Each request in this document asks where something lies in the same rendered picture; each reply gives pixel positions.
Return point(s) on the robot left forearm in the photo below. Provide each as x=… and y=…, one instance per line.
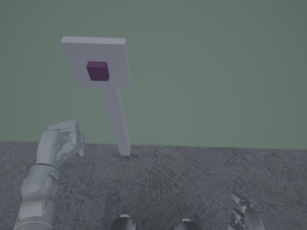
x=38, y=190

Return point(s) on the left robot thigh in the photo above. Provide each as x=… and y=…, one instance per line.
x=123, y=223

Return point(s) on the panel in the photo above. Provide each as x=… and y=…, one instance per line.
x=80, y=50

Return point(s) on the button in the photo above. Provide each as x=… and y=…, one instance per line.
x=98, y=71

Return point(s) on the left robot hand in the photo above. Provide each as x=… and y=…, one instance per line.
x=53, y=149

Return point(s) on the right robot hand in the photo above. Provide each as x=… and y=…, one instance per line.
x=250, y=220

